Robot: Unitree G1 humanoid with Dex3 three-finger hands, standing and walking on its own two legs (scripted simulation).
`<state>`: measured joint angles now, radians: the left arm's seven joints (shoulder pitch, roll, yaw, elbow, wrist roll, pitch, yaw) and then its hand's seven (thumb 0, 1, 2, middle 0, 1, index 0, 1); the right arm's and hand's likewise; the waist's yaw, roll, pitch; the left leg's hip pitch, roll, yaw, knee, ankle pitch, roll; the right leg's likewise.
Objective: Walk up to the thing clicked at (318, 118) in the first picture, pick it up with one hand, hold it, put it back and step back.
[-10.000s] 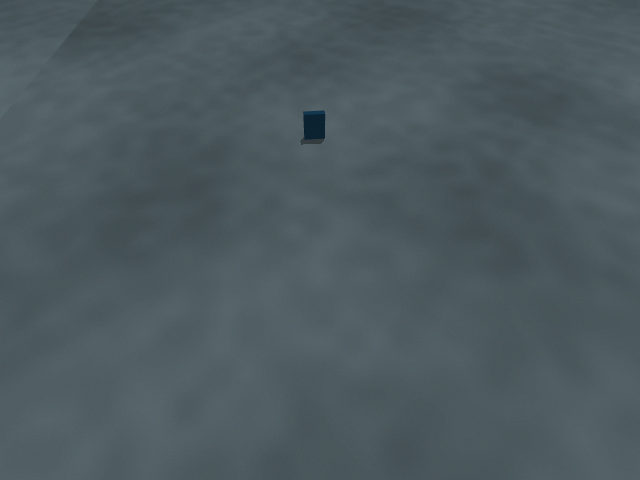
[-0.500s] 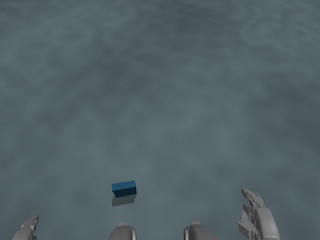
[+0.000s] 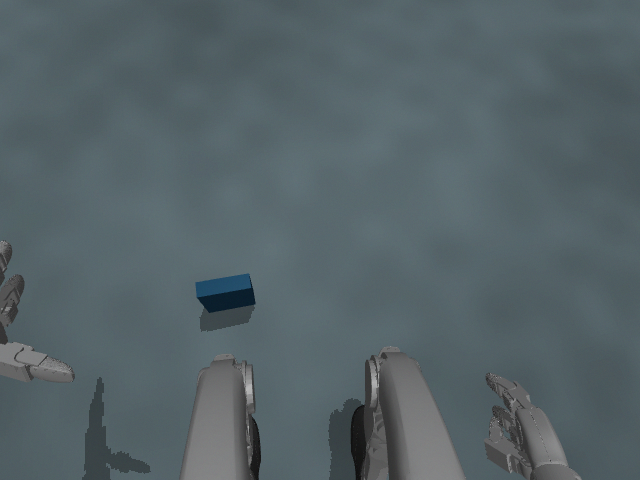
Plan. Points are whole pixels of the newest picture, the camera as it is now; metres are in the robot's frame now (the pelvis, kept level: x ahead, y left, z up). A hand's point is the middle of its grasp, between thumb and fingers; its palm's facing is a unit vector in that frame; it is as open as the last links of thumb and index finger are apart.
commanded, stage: go down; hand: left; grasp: from the side
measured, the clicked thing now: (227, 294) +0.45 +0.17 -0.47
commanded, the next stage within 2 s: approach in 1.44 s
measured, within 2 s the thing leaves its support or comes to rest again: neither
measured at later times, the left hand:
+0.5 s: hand (45, 290) +0.37 +0.36 -0.12, palm faces +0.10 -0.99 -0.13, open 17.1 cm
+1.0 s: hand (51, 277) +0.40 +0.37 -0.14, palm faces +0.09 -0.99 -0.11, open 17.3 cm
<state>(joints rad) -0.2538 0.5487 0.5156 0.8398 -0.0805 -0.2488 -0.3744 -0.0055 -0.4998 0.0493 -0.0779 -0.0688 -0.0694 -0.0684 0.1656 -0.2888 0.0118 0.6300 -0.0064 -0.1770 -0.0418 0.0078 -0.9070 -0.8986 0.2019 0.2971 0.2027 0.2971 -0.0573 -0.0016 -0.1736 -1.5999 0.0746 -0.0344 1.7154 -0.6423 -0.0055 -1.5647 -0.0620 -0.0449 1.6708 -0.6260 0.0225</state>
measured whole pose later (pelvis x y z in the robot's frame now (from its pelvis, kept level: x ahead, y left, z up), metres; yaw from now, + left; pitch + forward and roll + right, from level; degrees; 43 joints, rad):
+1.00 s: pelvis -0.03 +0.00 -0.15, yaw -3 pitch +32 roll -6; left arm -0.65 0.85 0.74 1.09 -0.13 -0.37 -0.66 -0.01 -0.49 0.04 -0.06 -0.07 -0.06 -0.06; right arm 0.13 -0.35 0.10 0.68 -0.05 -0.17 -0.01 0.00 -0.92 -0.90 0.20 0.30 0.20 0.30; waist -0.11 -0.02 -0.11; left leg -2.11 0.06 -0.11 2.21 -0.67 0.00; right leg -2.04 -0.06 -0.06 2.14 -0.65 0.02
